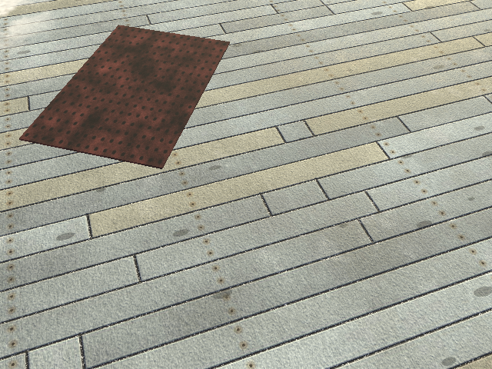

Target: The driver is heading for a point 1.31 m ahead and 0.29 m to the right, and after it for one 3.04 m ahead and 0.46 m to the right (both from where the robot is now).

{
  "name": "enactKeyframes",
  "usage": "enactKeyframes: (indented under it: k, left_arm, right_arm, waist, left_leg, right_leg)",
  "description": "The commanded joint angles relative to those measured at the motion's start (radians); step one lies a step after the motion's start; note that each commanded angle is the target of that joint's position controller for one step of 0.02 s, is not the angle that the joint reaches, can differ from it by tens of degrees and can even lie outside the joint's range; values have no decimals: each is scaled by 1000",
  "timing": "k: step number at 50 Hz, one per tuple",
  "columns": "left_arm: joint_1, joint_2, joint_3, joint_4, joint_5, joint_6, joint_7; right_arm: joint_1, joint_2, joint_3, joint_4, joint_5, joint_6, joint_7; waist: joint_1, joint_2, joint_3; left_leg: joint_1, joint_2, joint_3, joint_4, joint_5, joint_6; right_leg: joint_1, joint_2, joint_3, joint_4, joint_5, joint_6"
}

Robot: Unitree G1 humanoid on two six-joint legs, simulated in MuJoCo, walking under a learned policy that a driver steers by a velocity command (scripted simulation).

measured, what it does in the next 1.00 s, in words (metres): walks ahead: right foot, then left foot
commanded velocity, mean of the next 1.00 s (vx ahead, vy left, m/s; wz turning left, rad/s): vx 0.50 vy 0.00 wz -0.07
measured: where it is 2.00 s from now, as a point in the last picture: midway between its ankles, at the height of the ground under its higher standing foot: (283, 200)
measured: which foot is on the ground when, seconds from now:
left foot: down 0.00-0.28, up 0.30-0.78, down 0.80-1.00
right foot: up 0.00-0.24, down 0.26-0.82, up 0.84-1.00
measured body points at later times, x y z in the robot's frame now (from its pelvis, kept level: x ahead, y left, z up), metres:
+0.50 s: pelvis +0.30 -0.06 +0.00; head +0.32 -0.07 +0.45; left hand +0.33 +0.20 -0.13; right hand +0.42 -0.33 -0.13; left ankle +0.36 +0.11 -0.66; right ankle +0.31 -0.14 -0.75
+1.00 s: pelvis +0.59 +0.01 +0.00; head +0.61 +0.02 +0.45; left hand +0.68 +0.28 -0.14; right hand +0.64 -0.26 -0.13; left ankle +0.62 +0.10 -0.75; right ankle +0.57 -0.15 -0.66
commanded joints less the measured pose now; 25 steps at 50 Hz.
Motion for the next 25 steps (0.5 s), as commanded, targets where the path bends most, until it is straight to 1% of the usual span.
enactKeyframes:
  k: [1,2,4,6,8,9,10,11,12,13,14,15,16,17,18,19,20,21,22,23,24,25]
  left_arm:
    - [-19,18,-3,-61,16,-2,-3]
    - [-68,9,-8,-73,14,-7,-9]
    - [-155,5,-15,-92,7,-9,-20]
    - [-211,18,-16,-113,1,-9,-30]
    - [-248,34,-15,-133,3,-11,-41]
    - [-252,44,-12,-140,4,-13,-47]
    - [-235,58,-6,-140,3,-15,-50]
    - [-183,80,4,-130,3,-18,-51]
    - [-55,114,25,-93,4,-19,-49]
    - [142,173,49,-38,8,-18,-41]
    - [281,277,75,-6,23,-12,-37]
    - [300,206,54,1,13,-7,-38]
    - [210,154,34,-9,10,-8,-34]
    - [109,121,23,-34,13,-8,-30]
    - [39,81,9,-39,21,-10,-36]
    - [6,68,5,-40,32,-17,-39]
    - [2,50,1,-34,32,-20,-45]
    - [13,55,2,-22,28,-24,-48]
    - [25,55,2,-12,28,-26,-46]
    - [36,96,11,-4,27,-28,-41]
    - [68,85,9,7,23,-30,-37]
    - [83,104,13,17,24,-26,-31]
  right_arm:
    - [-85,-130,-11,-69,-1,-22,-15]
    - [-65,-139,-12,-67,4,-20,-21]
    - [-2,-171,-18,-50,15,-18,-26]
    - [43,-178,-21,-29,25,-9,-28]
    - [74,-178,-26,-12,27,6,-30]
    - [80,-181,-29,-8,26,15,-31]
    - [73,-186,-31,-8,23,23,-30]
    - [57,-195,-34,-13,20,30,-31]
    - [36,-189,-30,-19,17,38,-30]
    - [30,-159,-15,-37,5,41,-29]
    - [162,-37,23,-49,-2,22,-14]
    - [154,-59,23,-27,9,-6,-4]
    - [47,-158,-6,-61,42,-25,1]
    - [-39,-169,-7,-89,50,-33,-2]
    - [-94,-158,-12,-96,32,-28,-13]
    - [-63,-141,-17,-94,24,-15,-19]
    - [-37,-118,-14,-85,19,-2,-19]
    - [-24,-96,-12,-83,17,9,-20]
    - [-35,-91,-14,-84,17,20,-24]
    - [-59,-83,-11,-99,14,24,-25]
    - [-104,-96,-14,-112,4,25,-27]
    - [-139,-88,-12,-130,2,22,-25]
  waist:
    - [50,65,78]
    - [33,65,78]
    - [-2,59,75]
    - [-18,58,88]
    - [-22,53,92]
    - [-15,58,85]
    - [4,73,68]
    - [38,98,29]
    - [108,104,-47]
    - [183,78,-181]
    - [152,-142,-356]
    - [165,-185,-433]
    - [153,-135,-273]
    - [127,-66,-159]
    - [96,17,-67]
    - [50,-35,-48]
    - [31,-36,-37]
    - [20,-37,-31]
    - [13,-12,-18]
    - [10,-33,3]
    - [27,-9,24]
    - [28,-22,28]
  left_leg:
    - [-163,230,-132,-196,223,158]
    - [-164,218,-113,-200,232,147]
    - [-104,233,-114,-208,199,139]
    - [7,270,-128,-184,187,135]
    - [131,313,-140,-132,230,124]
    - [179,328,-144,-100,277,116]
    - [208,333,-143,-57,366,105]
    - [221,325,-133,15,532,92]
    - [202,286,-101,168,685,70]
    - [53,230,-64,417,605,39]
    - [-382,70,-24,845,176,-36]
    - [-542,6,-176,1022,-367,-33]
    - [-645,74,-206,1095,-326,-12]
    - [-645,133,-172,1064,-226,-3]
    - [-604,174,-148,990,-148,-1]
    - [-534,208,-159,931,-94,-6]
    - [-487,219,-160,902,-76,-12]
    - [-472,223,-153,874,-62,-19]
    - [-483,228,-147,857,-38,-19]
    - [-517,233,-145,804,-7,-33]
    - [-554,236,-140,753,32,-42]
    - [-583,234,-139,674,92,-52]
  right_leg:
    - [38,-19,-5,-238,204,17]
    - [77,1,-23,-344,267,17]
    - [109,32,-45,-461,332,19]
    - [74,38,-24,-534,328,10]
    - [26,42,-10,-577,265,-13]
    - [26,49,-13,-591,218,-26]
    - [64,64,-24,-604,168,-40]
    - [156,95,-50,-611,125,-57]
    - [331,132,-83,-630,122,-82]
    - [636,72,-17,-588,153,-129]
    - [1083,-202,441,-624,4,-300]
    - [1147,-272,743,-795,-106,-343]
    - [1024,-237,607,-818,-157,-278]
    - [855,-201,457,-844,-97,-242]
    - [689,-149,337,-889,-7,-207]
    - [594,-128,274,-919,50,-200]
    - [545,-106,235,-942,96,-201]
    - [513,-96,203,-965,106,-209]
    - [497,-76,165,-982,117,-202]
    - [485,-96,155,-997,160,-221]
    - [500,-79,117,-995,247,-213]
    - [519,-85,110,-1001,238,-213]
Velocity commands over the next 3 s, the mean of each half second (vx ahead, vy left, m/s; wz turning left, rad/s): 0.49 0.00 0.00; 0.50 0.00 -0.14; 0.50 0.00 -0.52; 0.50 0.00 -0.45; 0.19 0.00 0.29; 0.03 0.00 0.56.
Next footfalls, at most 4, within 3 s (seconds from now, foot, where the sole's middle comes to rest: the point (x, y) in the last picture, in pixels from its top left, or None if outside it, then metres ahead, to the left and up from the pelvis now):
0.26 right None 0.35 -0.14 -0.78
0.80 left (211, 322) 0.66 0.10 -0.78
1.36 right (296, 246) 0.91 -0.17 -0.78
1.84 left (266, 172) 1.25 -0.10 -0.78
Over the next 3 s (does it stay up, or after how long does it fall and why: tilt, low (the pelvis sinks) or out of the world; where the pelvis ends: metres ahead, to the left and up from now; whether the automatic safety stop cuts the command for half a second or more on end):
stays up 1.27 -0.20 0.00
